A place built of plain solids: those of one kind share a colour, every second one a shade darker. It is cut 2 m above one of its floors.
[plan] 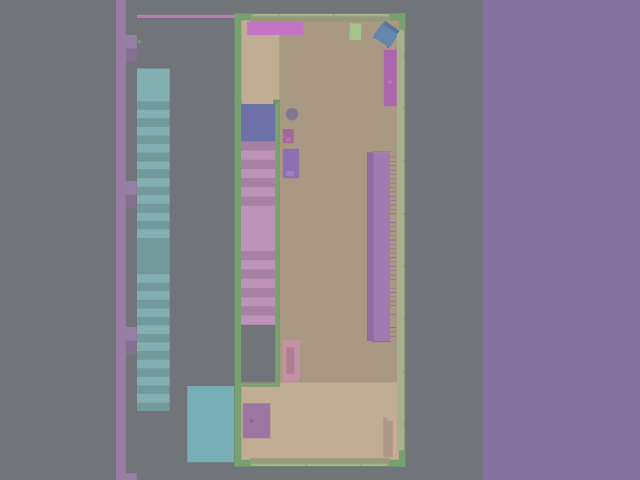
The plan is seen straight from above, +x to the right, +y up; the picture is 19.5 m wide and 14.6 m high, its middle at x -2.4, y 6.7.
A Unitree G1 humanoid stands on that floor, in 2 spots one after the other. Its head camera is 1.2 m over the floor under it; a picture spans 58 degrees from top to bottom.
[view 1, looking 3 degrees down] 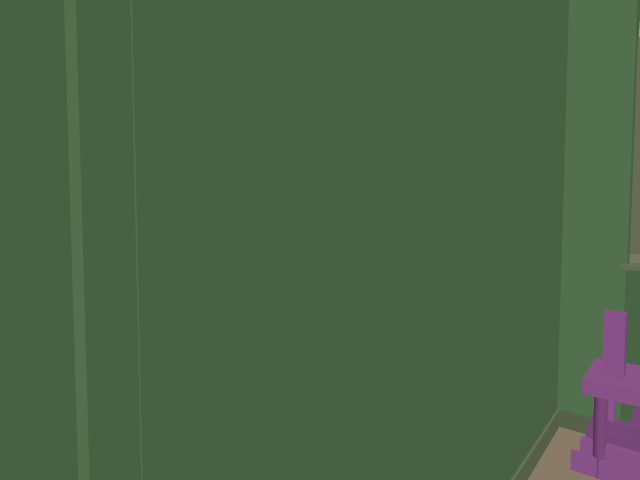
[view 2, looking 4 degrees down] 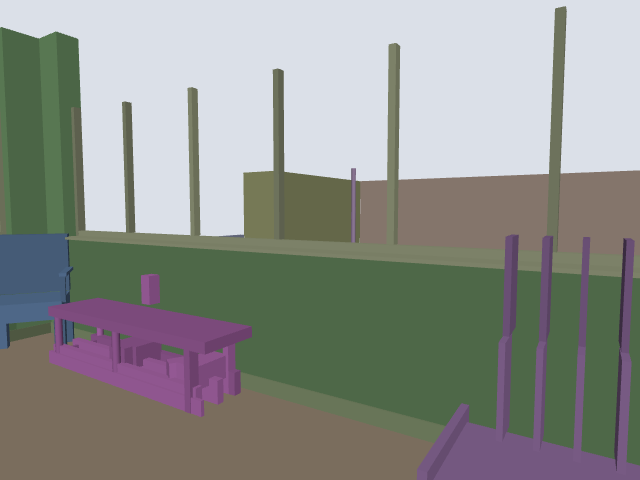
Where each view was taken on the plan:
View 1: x -4.28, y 10.65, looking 130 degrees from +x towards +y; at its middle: wall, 0.81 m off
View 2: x -2.15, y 8.95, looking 32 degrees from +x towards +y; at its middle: yard_line_abut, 23.57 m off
